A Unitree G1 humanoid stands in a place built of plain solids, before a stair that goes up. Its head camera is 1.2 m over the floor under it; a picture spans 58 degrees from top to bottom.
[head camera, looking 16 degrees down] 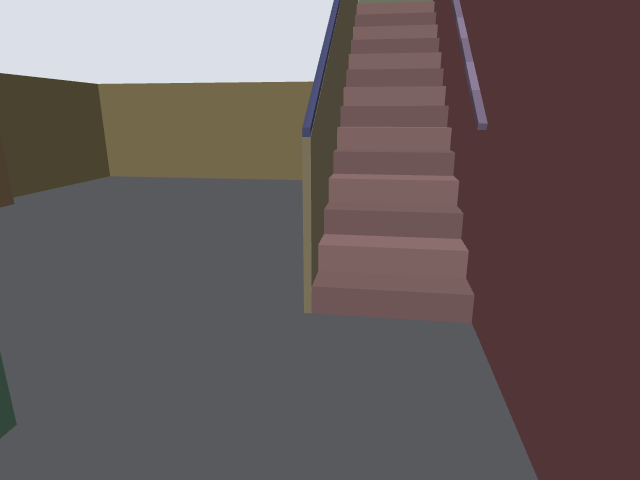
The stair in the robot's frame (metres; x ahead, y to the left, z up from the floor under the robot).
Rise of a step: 0.18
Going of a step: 0.28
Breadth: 0.98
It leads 8 degrees to the right of straight ahead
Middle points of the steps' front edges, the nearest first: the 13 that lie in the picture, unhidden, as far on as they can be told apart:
2.43 -0.43 0.18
2.72 -0.47 0.37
3.00 -0.51 0.55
3.28 -0.55 0.74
3.56 -0.59 0.92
3.84 -0.63 1.10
4.12 -0.67 1.29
4.40 -0.71 1.47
4.68 -0.75 1.66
4.96 -0.79 1.84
5.24 -0.83 2.02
5.52 -0.87 2.21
5.80 -0.91 2.39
